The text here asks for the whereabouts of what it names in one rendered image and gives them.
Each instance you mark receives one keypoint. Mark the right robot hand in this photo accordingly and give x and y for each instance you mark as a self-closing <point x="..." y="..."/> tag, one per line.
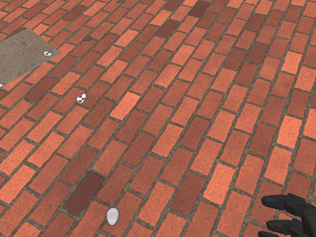
<point x="296" y="206"/>

